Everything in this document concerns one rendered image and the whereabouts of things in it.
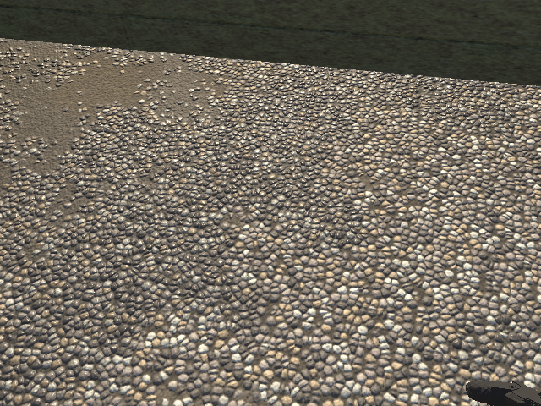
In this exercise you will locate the right robot hand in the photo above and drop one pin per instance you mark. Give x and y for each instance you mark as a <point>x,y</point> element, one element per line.
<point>499,393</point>

